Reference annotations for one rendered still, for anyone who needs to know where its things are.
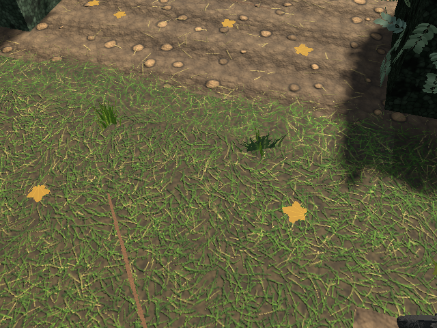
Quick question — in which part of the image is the robot right hand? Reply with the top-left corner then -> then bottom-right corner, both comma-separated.
397,313 -> 437,328

